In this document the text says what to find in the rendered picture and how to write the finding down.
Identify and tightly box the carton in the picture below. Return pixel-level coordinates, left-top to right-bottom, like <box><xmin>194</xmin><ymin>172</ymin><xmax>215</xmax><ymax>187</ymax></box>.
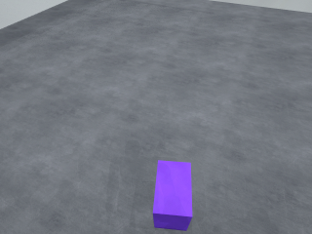
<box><xmin>153</xmin><ymin>160</ymin><xmax>193</xmax><ymax>231</ymax></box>

